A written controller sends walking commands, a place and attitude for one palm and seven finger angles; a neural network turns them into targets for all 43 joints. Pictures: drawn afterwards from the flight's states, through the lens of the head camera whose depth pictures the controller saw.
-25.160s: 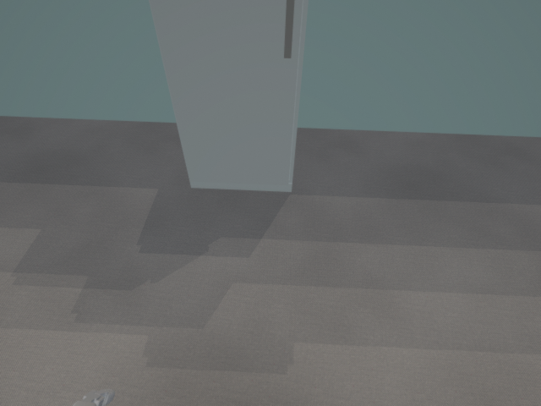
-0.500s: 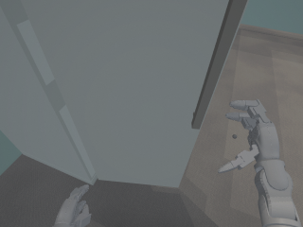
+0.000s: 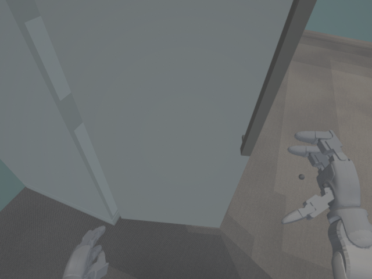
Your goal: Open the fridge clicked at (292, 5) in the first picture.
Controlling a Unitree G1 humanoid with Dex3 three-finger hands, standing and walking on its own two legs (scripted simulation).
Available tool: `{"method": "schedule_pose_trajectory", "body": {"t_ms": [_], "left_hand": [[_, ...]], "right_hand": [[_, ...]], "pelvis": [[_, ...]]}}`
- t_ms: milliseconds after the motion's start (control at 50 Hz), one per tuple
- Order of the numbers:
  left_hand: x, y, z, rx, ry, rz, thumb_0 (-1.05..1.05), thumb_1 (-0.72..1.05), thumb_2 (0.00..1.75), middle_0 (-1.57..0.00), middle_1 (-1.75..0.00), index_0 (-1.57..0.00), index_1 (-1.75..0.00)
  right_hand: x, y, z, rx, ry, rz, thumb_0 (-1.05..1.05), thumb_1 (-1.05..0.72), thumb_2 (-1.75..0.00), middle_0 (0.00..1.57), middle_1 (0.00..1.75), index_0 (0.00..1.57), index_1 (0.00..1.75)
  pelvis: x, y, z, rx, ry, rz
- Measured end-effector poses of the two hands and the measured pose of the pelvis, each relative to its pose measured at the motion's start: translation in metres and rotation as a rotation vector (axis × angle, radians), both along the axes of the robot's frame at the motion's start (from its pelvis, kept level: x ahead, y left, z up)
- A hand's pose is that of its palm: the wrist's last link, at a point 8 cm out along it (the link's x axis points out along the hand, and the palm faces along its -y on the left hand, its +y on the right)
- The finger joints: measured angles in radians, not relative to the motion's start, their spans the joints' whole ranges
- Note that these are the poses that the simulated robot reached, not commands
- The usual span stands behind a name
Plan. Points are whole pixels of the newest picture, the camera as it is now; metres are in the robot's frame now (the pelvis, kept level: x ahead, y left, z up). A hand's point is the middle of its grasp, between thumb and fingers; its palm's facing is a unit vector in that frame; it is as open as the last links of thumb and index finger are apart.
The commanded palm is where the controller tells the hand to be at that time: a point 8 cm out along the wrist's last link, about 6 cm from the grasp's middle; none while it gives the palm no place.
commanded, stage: draw the hand back to the body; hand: right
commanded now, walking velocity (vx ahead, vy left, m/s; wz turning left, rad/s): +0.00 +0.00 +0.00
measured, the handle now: (271, 75) +0.46 -0.14 +0.23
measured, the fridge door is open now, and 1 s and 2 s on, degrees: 73 73 73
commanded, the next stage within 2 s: step back with the hand held close in 1.60 s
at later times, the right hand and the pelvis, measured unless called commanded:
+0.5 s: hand (335, 191) +0.25 -0.23 +0.15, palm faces +0.21 +0.98 -0.01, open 14.7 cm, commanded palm +0.21 -0.27 +0.16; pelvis +0.02 -0.01 +0.02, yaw -1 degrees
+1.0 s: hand (367, 200) +0.23 -0.26 +0.17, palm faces +0.40 +0.85 -0.33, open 11.0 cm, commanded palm +0.18 -0.30 +0.18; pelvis +0.02 -0.02 +0.02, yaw +1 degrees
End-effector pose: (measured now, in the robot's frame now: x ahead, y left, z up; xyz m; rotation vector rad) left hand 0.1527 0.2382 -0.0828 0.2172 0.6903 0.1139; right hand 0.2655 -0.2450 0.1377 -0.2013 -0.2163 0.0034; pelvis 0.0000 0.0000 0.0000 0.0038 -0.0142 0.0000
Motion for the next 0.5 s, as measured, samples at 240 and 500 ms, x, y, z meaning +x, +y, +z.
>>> {"method": "schedule_pose_trajectory", "body": {"t_ms": [240, 500], "left_hand": [[0.02, -0.005, 0.016, -0.007, -0.067, 0.033, 0.02, 0.91, 0.9, -0.2, -0.3, -0.2, -0.3], [0.069, -0.033, 0.047, -0.008, -0.191, -0.062, 0.02, 0.91, 0.9, -0.2, -0.3, -0.2, -0.3]], "right_hand": [[-0.019, -0.017, -0.001, 0.203, 0.186, -0.202, -0.01, 0.55, -0.2, 0.25, 1.15, 0.25, 1.15], [-0.049, -0.031, 0.014, 0.207, 0.159, -0.207, -0.01, 0.54, -0.2, 0.25, 1.14, 0.25, 1.14]], "pelvis": [[0.018, -0.006, 0.01, 0.001, -0.033, 0.005], [0.018, -0.009, 0.015, 0.007, -0.072, -0.009]]}}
